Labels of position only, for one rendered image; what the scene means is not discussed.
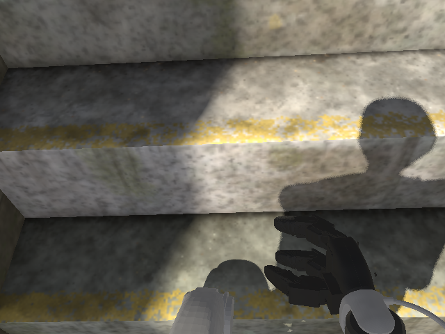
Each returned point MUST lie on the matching right robot hand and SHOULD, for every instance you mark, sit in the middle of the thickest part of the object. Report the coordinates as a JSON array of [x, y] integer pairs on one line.
[[330, 277]]

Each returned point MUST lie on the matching robot right forearm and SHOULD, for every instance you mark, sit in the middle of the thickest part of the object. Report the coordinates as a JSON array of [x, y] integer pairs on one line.
[[365, 312]]

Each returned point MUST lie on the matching left robot thigh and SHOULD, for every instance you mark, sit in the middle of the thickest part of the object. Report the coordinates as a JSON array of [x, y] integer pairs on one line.
[[205, 311]]

